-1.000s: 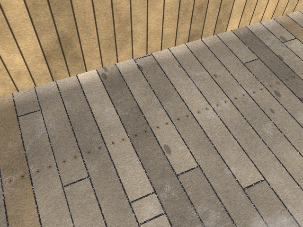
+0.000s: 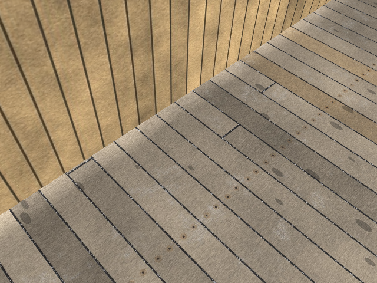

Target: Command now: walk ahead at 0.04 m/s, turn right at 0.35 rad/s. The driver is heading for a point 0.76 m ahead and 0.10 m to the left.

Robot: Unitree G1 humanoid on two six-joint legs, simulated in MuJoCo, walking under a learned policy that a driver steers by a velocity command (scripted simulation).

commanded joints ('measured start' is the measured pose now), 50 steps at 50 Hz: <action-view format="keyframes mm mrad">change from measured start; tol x16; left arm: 1 79 140 47 -20 -3 12 11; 50 -150 49 38 -12 7 -122 -26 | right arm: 1 25 -114 -29 -54 13 3 -1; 50 214 -179 -45 -3 36 -10 -10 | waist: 1 -4 123 -118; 10 -40 241 -123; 16 -50 -121 -88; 29 -5 -136 12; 36 -50 -50 -67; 38 -47 367 -107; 41 -56 110 -56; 50 -64 146 0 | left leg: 1 268 313 -277 -85 538 210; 9 207 242 -158 -129 364 211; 16 106 65 28 -29 -112 -41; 22 104 64 0 -29 27 -38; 31 -167 86 45 393 -386 -31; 36 115 25 121 23 -1 8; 38 345 381 -531 -167 410 288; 42 309 288 -443 -281 -411 228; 50 310 198 -306 -323 -140 209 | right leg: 1 -183 -69 -11 284 -5 66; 13 267 -137 -170 -583 416 -4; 15 316 -325 19 -549 558 -113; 17 119 -291 11 -603 258 -124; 22 123 -232 -59 -584 273 -62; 34 254 -462 -59 -485 861 -217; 36 199 -387 -162 -348 745 -139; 38 -223 -108 -251 110 -108 30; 39 -258 -129 -109 259 -147 17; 50 -285 -178 -116 -203 443 39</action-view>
